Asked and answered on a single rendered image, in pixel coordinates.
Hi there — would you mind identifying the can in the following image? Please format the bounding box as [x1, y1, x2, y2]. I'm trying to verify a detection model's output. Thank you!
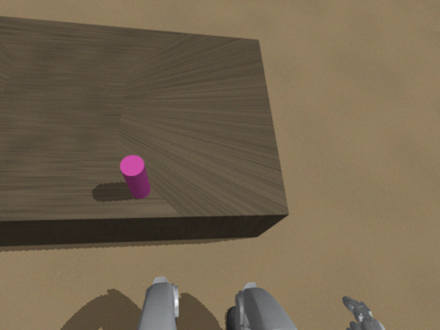
[120, 155, 151, 199]

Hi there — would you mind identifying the right robot hand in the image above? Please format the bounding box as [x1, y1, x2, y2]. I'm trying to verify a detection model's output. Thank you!
[342, 296, 385, 330]

